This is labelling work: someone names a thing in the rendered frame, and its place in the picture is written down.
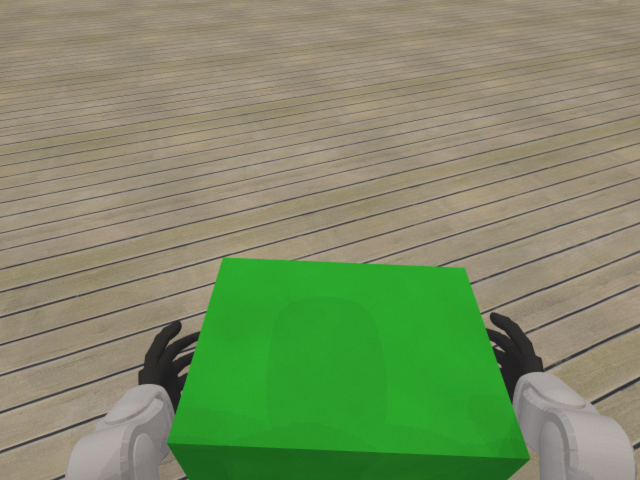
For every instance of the carton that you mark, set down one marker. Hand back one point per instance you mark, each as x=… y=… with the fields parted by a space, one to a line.
x=308 y=370

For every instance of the robot left forearm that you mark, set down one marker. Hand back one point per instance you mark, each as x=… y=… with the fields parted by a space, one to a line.
x=129 y=442

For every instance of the robot right hand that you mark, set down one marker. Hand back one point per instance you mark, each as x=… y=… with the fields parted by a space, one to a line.
x=519 y=357

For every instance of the robot right forearm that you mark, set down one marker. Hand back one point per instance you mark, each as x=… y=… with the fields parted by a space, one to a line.
x=573 y=441

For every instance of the robot left hand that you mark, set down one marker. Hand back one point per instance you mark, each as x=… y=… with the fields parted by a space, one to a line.
x=159 y=367

